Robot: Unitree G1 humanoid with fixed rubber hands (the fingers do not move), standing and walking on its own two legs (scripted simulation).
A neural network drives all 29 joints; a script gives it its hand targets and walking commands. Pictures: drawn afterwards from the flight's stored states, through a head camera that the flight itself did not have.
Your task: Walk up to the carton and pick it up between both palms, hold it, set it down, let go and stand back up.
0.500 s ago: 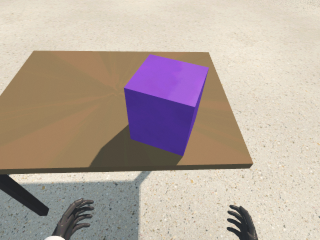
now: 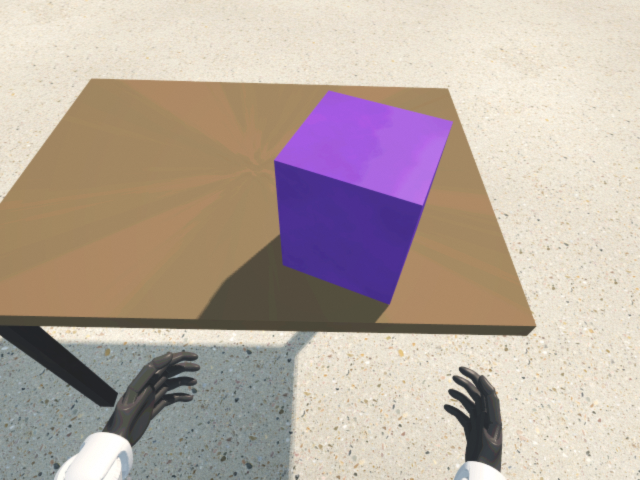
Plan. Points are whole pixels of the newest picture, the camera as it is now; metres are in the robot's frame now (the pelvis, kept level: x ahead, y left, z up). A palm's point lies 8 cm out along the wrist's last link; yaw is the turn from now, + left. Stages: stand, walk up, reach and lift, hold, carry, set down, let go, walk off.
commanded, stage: reach and lift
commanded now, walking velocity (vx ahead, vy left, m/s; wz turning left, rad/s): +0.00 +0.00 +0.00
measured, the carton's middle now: (359, 200) +0.55 -0.03 -0.01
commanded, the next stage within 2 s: none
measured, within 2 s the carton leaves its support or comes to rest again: neither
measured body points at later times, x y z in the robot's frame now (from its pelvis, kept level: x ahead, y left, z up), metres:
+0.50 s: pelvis -0.01 +0.01 +0.00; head +0.03 +0.04 +0.45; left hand +0.28 +0.24 +0.01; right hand +0.26 -0.16 +0.00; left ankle -0.01 +0.07 -0.73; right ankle -0.02 -0.16 -0.73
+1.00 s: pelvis -0.02 -0.02 +0.01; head +0.02 +0.01 +0.46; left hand +0.35 +0.21 +0.04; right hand +0.30 -0.18 +0.04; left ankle -0.01 +0.07 -0.73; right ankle -0.02 -0.16 -0.73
